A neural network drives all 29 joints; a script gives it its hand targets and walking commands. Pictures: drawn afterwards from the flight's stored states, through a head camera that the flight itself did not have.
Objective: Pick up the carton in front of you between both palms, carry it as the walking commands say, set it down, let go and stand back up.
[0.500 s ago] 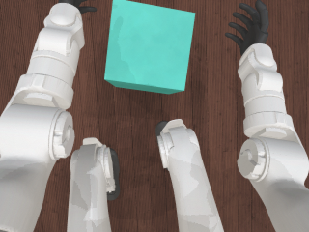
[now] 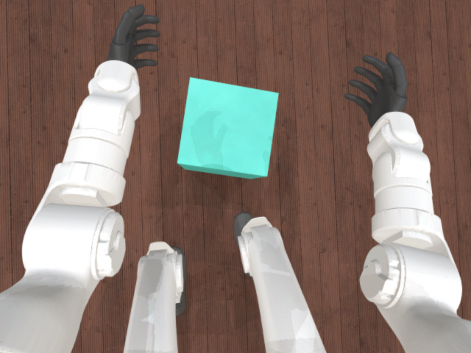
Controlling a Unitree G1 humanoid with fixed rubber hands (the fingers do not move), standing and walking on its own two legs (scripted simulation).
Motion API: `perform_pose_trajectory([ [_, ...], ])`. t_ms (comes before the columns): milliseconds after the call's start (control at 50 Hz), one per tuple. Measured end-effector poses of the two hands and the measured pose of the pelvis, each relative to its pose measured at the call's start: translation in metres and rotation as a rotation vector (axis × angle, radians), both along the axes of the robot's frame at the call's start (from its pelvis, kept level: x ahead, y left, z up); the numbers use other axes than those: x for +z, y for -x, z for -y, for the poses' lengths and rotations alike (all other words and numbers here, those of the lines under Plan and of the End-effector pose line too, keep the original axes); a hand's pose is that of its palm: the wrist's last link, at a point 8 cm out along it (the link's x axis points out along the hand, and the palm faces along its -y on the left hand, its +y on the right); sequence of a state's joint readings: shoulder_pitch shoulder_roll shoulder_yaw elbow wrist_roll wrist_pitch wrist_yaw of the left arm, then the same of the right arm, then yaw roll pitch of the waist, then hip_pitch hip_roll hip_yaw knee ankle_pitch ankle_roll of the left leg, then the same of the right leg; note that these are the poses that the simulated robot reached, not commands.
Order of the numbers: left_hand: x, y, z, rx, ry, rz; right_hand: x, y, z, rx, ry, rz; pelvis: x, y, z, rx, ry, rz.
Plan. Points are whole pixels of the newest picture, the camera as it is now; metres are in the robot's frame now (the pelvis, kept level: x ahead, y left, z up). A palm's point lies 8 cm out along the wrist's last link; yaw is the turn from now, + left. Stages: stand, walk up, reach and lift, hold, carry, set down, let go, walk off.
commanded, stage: set down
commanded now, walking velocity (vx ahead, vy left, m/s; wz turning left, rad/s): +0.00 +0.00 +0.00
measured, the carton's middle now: (225, 136) +0.48 -0.10 -0.46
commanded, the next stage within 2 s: let go in 0.08 s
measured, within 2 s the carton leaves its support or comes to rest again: neither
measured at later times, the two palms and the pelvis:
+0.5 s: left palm (61, 149) +0.42 +0.11 +0.02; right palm (454, 156) +0.35 -0.30 +0.03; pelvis +0.04 -0.03 +0.13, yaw +0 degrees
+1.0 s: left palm out of the picture +0.30 +0.22 +0.11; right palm out of the picture +0.25 -0.23 +0.12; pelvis +0.10 +0.00 +0.19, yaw -2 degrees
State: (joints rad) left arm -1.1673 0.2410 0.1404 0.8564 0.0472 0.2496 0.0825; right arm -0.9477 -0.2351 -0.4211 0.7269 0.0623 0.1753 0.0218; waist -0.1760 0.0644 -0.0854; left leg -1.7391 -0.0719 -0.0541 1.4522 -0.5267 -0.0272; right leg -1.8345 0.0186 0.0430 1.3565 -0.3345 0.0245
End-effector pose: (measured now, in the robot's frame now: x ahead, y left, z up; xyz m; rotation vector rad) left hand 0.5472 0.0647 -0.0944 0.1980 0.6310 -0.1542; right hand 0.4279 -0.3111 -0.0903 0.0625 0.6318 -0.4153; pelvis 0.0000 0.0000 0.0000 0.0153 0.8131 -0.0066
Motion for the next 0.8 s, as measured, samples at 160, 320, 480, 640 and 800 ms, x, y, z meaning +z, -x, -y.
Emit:
perform_pose_trajectory([
  [160, 0.041, 0.007, -0.008, 0.02, 0.0, -0.009, 0.04, 0.001, -0.004, 0.034, 0.009, -0.006, 0.041, -0.008, 0.004, 0.001, -0.006, 0.018],
  [320, 0.07, 0.056, -0.027, 0.109, -0.05, -0.031, 0.07, 0.028, -0.014, 0.178, 0.04, -0.083, 0.081, -0.022, 0.014, 0.001, -0.016, 0.082],
  [480, 0.109, 0.125, -0.047, 0.191, -0.077, -0.07, 0.114, 0.077, -0.014, 0.303, 0.063, -0.165, 0.123, -0.04, 0.026, -0.002, -0.016, 0.237],
  [640, 0.147, 0.16, -0.065, 0.172, -0.077, -0.074, 0.156, 0.121, -0.019, 0.331, 0.066, -0.176, 0.151, -0.062, 0.03, -0.015, -0.003, 0.387],
  [800, 0.176, 0.202, -0.1, 0.161, -0.077, -0.094, 0.192, 0.168, -0.046, 0.319, 0.061, -0.186, 0.175, -0.083, 0.022, -0.019, 0.017, 0.552],
])
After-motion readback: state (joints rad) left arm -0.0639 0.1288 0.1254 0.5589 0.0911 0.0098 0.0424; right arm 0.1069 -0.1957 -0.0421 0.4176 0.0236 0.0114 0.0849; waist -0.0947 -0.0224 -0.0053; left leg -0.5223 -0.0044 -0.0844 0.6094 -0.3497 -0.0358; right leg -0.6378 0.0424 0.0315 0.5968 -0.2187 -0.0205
